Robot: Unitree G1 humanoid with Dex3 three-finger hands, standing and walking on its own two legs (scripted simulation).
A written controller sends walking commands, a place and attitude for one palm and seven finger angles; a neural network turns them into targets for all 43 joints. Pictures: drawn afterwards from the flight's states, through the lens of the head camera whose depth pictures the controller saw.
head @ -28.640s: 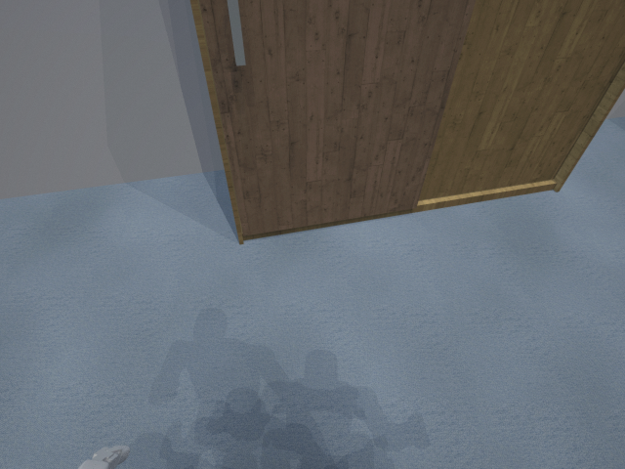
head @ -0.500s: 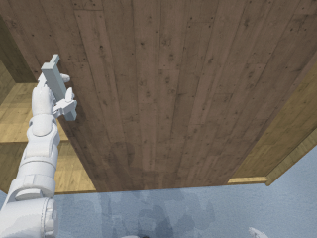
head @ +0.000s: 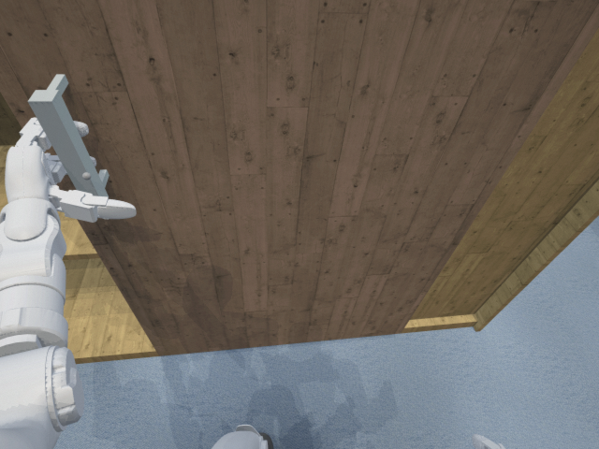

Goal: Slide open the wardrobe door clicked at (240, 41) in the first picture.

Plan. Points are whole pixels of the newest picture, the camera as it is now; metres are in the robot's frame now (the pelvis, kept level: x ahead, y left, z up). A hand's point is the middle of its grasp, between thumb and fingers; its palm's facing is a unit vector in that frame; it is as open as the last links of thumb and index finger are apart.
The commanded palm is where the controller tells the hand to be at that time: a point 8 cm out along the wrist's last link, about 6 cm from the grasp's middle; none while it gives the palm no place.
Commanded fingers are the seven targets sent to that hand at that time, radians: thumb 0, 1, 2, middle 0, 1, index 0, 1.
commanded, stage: loosen the grip on the handle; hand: left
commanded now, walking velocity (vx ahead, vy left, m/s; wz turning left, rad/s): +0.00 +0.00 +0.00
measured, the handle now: (79, 145) +0.48 +0.32 +0.15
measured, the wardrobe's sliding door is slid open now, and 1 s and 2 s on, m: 0.47 0.47 0.47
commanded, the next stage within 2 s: slip the hand off the handle in 0.06 s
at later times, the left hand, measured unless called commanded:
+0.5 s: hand (34, 181) +0.42 +0.36 +0.13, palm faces +0.40 -0.90 -0.16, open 14.7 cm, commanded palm +0.38 +0.40 +0.13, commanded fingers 0.00 -0.55 0.20 -0.25 -1.15 -0.25 -1.15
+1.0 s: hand (11, 215) +0.37 +0.37 +0.12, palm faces +0.36 -0.92 -0.16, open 14.7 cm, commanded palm +0.32 +0.41 +0.13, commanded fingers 0.00 -0.55 0.20 -0.25 -1.15 -0.25 -1.15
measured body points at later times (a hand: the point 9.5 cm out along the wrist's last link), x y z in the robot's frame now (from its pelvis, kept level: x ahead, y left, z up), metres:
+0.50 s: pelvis +0.04 +0.01 +0.00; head +0.06 +0.03 +0.45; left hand +0.39 +0.41 +0.14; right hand +0.12 -0.27 -0.09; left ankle +0.15 +0.06 -0.71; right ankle +0.00 -0.09 -0.71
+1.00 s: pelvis +0.05 +0.04 +0.01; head +0.05 +0.06 +0.46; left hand +0.34 +0.42 +0.13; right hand +0.19 -0.21 -0.07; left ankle +0.15 +0.06 -0.71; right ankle +0.00 -0.09 -0.71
